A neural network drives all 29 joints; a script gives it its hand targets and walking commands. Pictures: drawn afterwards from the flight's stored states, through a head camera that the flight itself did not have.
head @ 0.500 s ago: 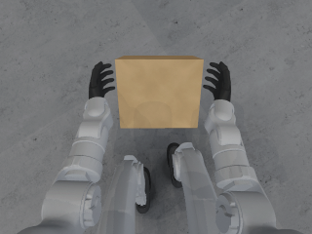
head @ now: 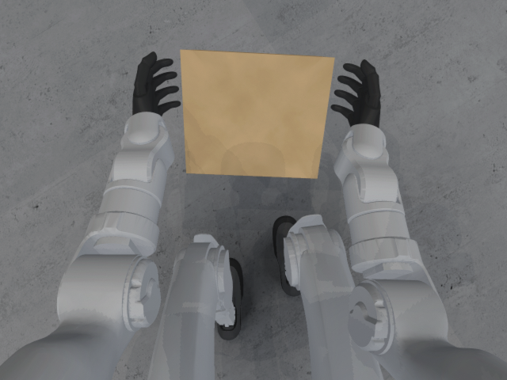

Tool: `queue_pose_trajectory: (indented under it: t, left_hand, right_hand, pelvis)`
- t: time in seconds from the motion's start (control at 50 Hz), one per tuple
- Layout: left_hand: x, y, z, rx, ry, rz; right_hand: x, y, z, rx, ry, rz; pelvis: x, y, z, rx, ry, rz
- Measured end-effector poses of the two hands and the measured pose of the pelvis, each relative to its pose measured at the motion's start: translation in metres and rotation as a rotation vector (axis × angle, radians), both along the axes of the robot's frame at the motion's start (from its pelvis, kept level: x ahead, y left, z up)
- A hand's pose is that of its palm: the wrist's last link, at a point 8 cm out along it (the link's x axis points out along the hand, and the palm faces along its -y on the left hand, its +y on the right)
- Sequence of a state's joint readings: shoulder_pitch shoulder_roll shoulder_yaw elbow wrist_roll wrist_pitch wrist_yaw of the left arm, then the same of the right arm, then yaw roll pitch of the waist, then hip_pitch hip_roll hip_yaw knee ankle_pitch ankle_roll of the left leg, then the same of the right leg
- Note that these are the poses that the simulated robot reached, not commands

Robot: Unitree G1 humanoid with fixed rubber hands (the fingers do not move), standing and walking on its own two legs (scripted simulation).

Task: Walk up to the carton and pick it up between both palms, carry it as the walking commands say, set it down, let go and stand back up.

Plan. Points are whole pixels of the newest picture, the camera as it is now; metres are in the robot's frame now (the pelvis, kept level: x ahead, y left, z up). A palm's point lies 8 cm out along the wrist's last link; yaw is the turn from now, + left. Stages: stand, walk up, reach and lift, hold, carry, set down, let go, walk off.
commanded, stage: set down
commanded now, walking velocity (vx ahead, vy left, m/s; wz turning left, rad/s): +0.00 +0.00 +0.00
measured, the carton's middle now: (254, 111) +0.51 -0.04 -0.25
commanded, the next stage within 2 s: none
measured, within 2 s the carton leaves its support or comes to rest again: neither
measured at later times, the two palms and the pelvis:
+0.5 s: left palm (185, 114) +0.52 +0.08 -0.24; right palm (362, 103) +0.49 -0.22 -0.20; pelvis -0.03 +0.01 -0.06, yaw +0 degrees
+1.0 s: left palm (187, 116) +0.52 +0.09 -0.28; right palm (357, 107) +0.50 -0.23 -0.26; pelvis -0.03 +0.00 -0.10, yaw +1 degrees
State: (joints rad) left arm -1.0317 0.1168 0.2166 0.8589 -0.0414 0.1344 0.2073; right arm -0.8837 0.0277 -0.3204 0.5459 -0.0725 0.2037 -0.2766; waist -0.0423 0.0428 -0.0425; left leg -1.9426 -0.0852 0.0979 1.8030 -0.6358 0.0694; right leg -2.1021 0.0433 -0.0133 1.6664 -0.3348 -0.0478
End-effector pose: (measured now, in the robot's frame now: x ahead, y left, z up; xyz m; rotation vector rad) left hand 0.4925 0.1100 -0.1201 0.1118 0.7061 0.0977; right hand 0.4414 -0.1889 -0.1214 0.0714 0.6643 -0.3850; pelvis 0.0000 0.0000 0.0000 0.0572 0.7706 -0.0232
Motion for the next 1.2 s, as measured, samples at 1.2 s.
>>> queue_pose_trajectory:
  t: [1.2]
  left_hand:
    - [0.042,-0.012,-0.164,-0.138,0.053,-0.179]
  right_hand:
    - [0.074,-0.034,-0.138,-0.078,0.038,0.124]
  pelvis:
    - [-0.019,0.005,-0.109,-0.033,-0.217,0.035]
